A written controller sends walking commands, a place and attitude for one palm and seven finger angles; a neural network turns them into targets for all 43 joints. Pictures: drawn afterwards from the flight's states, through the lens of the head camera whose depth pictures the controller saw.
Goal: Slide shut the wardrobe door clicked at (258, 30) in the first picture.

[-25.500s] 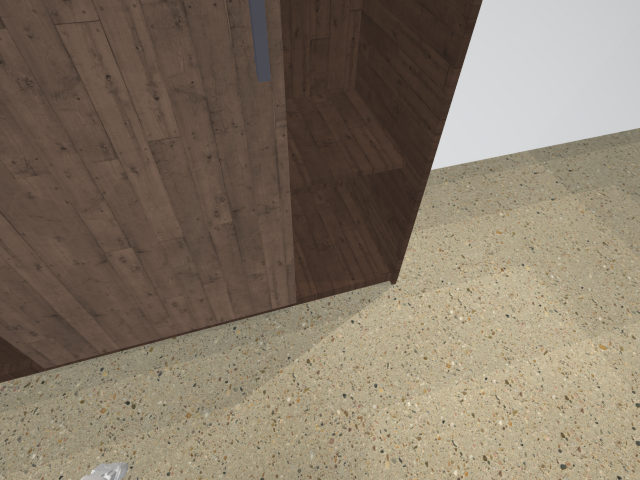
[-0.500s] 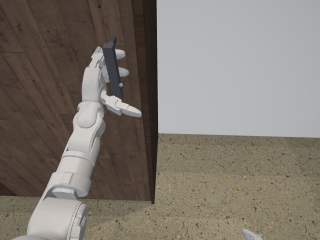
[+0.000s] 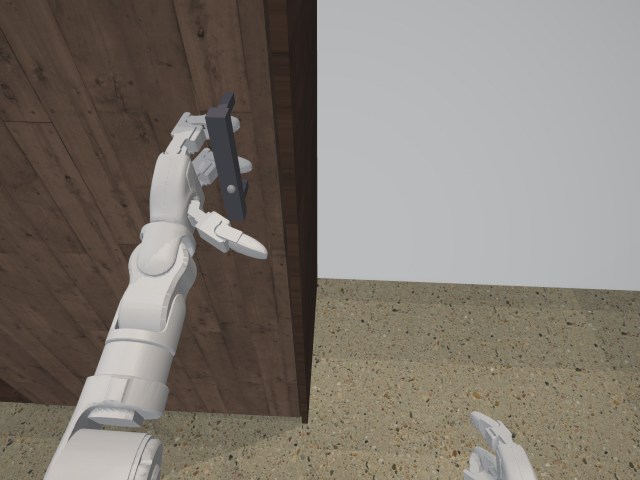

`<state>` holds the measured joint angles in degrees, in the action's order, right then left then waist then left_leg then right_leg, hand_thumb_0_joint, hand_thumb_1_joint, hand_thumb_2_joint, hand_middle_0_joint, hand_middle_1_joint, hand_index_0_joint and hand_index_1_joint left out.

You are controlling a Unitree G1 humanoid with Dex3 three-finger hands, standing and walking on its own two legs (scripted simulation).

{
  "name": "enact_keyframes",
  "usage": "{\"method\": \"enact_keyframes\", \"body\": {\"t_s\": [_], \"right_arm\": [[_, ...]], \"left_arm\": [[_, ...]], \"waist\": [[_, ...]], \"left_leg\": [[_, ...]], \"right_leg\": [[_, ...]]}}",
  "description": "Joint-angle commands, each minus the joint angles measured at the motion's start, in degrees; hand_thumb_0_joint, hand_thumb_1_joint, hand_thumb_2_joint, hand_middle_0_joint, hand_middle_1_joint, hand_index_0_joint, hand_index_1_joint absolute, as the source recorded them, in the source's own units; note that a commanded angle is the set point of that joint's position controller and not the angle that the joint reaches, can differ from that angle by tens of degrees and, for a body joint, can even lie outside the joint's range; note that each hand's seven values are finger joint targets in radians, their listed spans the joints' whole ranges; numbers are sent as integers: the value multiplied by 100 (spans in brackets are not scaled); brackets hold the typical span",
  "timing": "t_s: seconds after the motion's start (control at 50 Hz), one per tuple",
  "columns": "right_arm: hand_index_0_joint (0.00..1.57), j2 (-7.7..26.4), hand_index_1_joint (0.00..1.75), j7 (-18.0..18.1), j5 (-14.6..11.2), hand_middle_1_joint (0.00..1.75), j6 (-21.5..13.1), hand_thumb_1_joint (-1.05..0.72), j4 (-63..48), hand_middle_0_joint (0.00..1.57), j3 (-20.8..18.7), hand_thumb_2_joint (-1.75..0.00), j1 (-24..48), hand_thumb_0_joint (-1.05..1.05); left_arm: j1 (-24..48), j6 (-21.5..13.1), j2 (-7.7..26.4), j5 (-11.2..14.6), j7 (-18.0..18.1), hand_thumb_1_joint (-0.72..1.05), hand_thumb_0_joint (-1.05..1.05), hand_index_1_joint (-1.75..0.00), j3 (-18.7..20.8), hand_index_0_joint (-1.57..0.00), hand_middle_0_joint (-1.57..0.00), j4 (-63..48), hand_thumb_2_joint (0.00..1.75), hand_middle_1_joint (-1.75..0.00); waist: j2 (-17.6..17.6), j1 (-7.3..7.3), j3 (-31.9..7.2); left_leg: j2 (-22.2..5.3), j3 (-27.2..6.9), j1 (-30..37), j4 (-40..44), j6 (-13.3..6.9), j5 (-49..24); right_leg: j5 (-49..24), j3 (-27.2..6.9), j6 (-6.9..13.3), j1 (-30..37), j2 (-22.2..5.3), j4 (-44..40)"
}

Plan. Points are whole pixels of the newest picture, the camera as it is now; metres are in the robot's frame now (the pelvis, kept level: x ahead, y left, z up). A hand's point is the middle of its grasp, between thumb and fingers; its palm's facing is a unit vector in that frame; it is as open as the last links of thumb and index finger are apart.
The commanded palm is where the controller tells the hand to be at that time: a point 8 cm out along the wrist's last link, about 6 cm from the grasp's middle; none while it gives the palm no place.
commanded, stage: slip the hand off the handle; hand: left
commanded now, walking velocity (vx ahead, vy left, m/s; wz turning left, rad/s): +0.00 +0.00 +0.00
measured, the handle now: (232, 159) +0.42 +0.13 +0.21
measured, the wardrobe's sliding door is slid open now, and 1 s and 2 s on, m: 0.00 0.00 0.00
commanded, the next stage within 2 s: draw the hand back to the body in 0.92 s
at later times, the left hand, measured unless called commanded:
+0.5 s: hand (161, 223) +0.34 +0.19 +0.19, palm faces +0.06 -1.00 -0.07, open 14.7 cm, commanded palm +0.30 +0.24 +0.19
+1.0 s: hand (139, 286) +0.25 +0.18 +0.19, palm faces +0.08 -0.99 -0.09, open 14.7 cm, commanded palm +0.23 +0.23 +0.19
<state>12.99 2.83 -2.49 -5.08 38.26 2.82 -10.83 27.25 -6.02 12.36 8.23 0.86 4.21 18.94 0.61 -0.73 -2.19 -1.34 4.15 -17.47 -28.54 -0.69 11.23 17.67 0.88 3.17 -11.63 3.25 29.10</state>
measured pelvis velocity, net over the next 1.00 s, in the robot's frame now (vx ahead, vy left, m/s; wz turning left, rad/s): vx -0.01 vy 0.02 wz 0.04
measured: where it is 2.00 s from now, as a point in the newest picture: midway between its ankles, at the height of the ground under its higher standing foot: outside the picture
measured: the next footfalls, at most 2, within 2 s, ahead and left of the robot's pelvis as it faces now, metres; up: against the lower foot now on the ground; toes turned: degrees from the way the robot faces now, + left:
none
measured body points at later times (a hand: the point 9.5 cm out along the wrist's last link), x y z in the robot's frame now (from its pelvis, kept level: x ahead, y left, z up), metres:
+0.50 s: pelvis +0.00 +0.01 +0.00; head -0.01 +0.00 +0.45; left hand +0.33 +0.25 +0.19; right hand +0.15 -0.24 -0.10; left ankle +0.04 +0.11 -0.74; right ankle -0.02 -0.08 -0.74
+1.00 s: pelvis -0.01 +0.02 +0.00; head -0.04 +0.00 +0.45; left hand +0.24 +0.24 +0.20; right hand +0.21 -0.18 -0.06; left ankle +0.04 +0.11 -0.74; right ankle -0.02 -0.08 -0.74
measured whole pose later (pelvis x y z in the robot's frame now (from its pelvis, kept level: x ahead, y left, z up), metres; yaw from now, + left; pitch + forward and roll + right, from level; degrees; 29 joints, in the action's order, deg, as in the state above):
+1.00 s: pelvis -0.01 +0.02 +0.00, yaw +2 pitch -4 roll +0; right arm 12.3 2.6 -2.3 -10.3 36.1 4.8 -10.1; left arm -3.1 -2.5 13.8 12.2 -4.5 5.3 -13.9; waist 2.4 3.1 -1.7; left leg 0.3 2.6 -14.3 -30.3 -1.8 12.0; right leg 18.5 2.6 2.0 -7.1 1.8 29.6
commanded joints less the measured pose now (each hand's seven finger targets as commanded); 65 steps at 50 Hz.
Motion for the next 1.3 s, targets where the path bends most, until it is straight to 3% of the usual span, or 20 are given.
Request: {"method": "enact_keyframes", "body": {"t_s": [0.0,0.16,0.32,0.38,0.42,0.48,0.52,0.58,0.62,0.68,0.8,0.84,0.88,0.94,1.02,1.04,1.12,1.16,1.24,1.28], "right_arm": [[20,679,30,139,-50,30,-97,-90,-771,20,-275,-90,341,0],[20,750,30,130,-67,30,-209,-90,-748,20,-341,-90,253,0],[20,811,30,75,-145,30,-494,-90,-820,20,-400,-90,207,0],[20,847,30,90,-120,30,-578,-90,-836,20,-397,-90,276,0],[20,789,30,74,-110,30,-653,-90,-892,20,-365,-90,386,0],[20,800,30,94,-70,30,-691,-90,-878,20,-357,-90,464,0],[20,690,30,58,-72,30,-762,-90,-977,20,-311,-90,561,0],[20,703,30,42,-59,30,-813,-90,-981,20,-290,-90,566,0],[20,671,30,40,-85,30,-831,-90,-1013,20,-255,-90,628,0],[20,677,30,77,-93,30,-811,-90,-1013,20,-215,-90,682,0],[20,592,30,65,-38,30,-844,-90,-1114,20,-148,-90,799,0],[20,579,30,53,-19,30,-852,-90,-1138,20,-143,-90,846,0],[20,575,30,48,-15,30,-816,-90,-1124,20,-105,-90,860,0],[20,552,30,44,-24,30,-821,-90,-1155,20,-96,-90,942,0],[20,571,30,89,-19,30,-811,-90,-1099,20,-81,-90,933,0],[20,666,30,124,-125,30,-712,-90,-1080,20,-78,-90,1044,0],[20,662,30,284,-225,30,-562,-90,-1273,20,14,-90,1446,0],[20,621,30,294,-203,30,-663,-90,-1350,20,41,-90,1500,0],[20,672,30,204,-214,30,-857,-90,-1286,20,0,-90,1249,0],[20,723,30,182,-221,30,-845,-90,-1201,20,-34,-90,1141,0]], "left_arm": [[2060,-180,1593,84,221,-55,0,-115,1199,-25,-25,-828,20,-115],[2204,-689,1939,205,-352,-55,0,-115,1369,-25,-25,-1022,20,-115],[1396,-803,1387,540,-998,-55,0,-115,899,-25,-25,-1428,20,-115],[1023,-717,1595,565,-918,-55,0,-115,1133,-25,-25,-1882,20,-115],[917,-667,1390,583,-828,-55,0,-115,1020,-25,-25,-2170,20,-115],[560,-624,1784,504,-657,-55,0,-115,1429,-25,-25,-2505,20,-115],[358,-613,1328,485,-637,-55,0,-115,1056,-25,-25,-2941,20,-115],[-299,-527,1301,506,-632,-55,0,-115,1079,-25,-25,-3107,20,-115],[-296,-410,1008,528,-684,-55,0,-115,741,-25,-25,-3270,20,-115],[-543,-201,1012,515,-667,-55,0,-115,696,-25,-25,-3388,20,-115],[-830,-97,851,456,-568,-55,0,-115,501,-25,-25,-4284,20,-115],[-1230,-75,918,469,-545,-55,0,-115,616,-25,-25,-4450,20,-115],[-1526,-15,844,481,-535,-55,0,-115,562,-25,-25,-4380,20,-115],[-1332,31,761,459,-511,-55,0,-115,416,-25,-25,-4604,20,-115],[-1203,85,868,464,-452,-55,0,-115,503,-25,-25,-4375,20,-115],[-1655,810,1221,545,-658,-55,0,-115,609,-25,-25,-3690,20,-115],[-1106,1971,1713,927,-931,-55,0,-115,1255,-25,-25,-4301,20,-115],[-1143,2045,1643,1095,-976,-55,0,-115,1413,-25,-25,-4772,20,-115],[-1943,1824,1288,1249,-1113,-55,0,-115,1282,-25,-25,-4803,20,-115],[-2271,1856,1346,1173,-1173,-55,0,-115,1327,-25,-25,-4545,20,-115]], "waist": [[-355,138,-1210],[-80,51,-1474],[-80,56,-1460],[-43,180,-1476],[-77,170,-1334],[36,292,-1319],[285,256,-1364],[86,298,-1153],[110,206,-941],[154,219,-632],[282,218,-926],[201,279,-943],[1,290,-639],[212,233,-530],[-42,203,-404],[253,362,-399],[141,454,-727],[113,452,-1037],[-67,358,-838],[-36,378,-444]], "left_leg": [[97,-101,886,140,-162,-780],[106,-141,1031,38,-199,-816],[98,-264,1206,-55,-220,-811],[69,-303,1245,8,-208,-779],[64,-323,1250,46,-204,-669],[39,-302,1249,89,-186,-697],[17,-318,1453,96,-157,-850],[-30,-377,1438,139,-137,-804],[-30,-404,1438,169,-130,-615],[-46,-467,1378,255,-119,-273],[-41,-569,1654,260,-93,-426],[-47,-542,1636,252,-85,-493],[-39,-546,1473,295,-88,-295],[-25,-559,1455,308,-80,-105],[-4,-569,1337,307,-95,133],[-20,-543,1207,424,-102,345],[63,-529,1330,394,-163,-28],[90,-522,1540,284,-168,-392],[68,-485,1583,174,-153,-657],[61,-458,1405,157,-149,-504]], "right_leg": [[-1843,-358,-369,-9,-335,-620],[-1870,-369,-368,-70,-277,-543],[-1770,-267,-380,-374,-231,-498],[-1555,-195,-331,-362,-225,-489],[-1371,-174,-323,-449,-224,-520],[-1289,-158,-296,-348,-226,-499],[-1352,-80,-258,-381,-214,-433],[-1248,-16,-250,-426,-183,-461],[-1072,1,-259,-560,-179,-501],[-726,15,-243,-656,-180,-588],[-815,64,-210,-510,-197,-503],[-863,77,-213,-431,-197,-512],[-709,96,-232,-482,-197,-588],[-540,73,-217,-567,-205,-580],[-303,39,-242,-622,-223,-669],[-282,-70,-234,-406,-289,-752],[-542,-83,-280,-45,-338,-895],[-924,-22,-298,25,-328,-800],[-1355,78,-346,-169,-294,-704],[-1196,43,-362,-340,-299,-775]]}}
